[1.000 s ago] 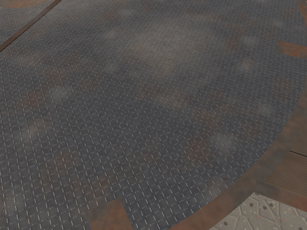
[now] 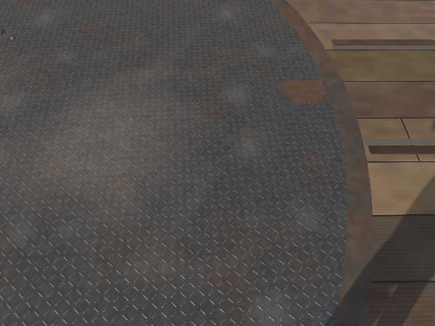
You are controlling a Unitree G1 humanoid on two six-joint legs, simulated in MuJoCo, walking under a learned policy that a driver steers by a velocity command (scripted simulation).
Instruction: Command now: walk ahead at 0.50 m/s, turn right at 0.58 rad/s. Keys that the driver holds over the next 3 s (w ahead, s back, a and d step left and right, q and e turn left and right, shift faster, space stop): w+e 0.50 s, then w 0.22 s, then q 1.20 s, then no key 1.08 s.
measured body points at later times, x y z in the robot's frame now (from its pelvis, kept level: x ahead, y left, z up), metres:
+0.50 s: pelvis +0.27 -0.08 +0.00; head +0.30 -0.10 +0.45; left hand +0.43 +0.17 -0.10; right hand +0.38 -0.39 -0.10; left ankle +0.44 +0.08 -0.67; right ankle +0.25 -0.14 -0.75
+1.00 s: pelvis +0.53 -0.10 +0.00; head +0.57 -0.10 +0.45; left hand +0.78 +0.09 -0.10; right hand +0.50 -0.39 -0.12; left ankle +0.58 -0.02 -0.75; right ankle +0.54 -0.26 -0.70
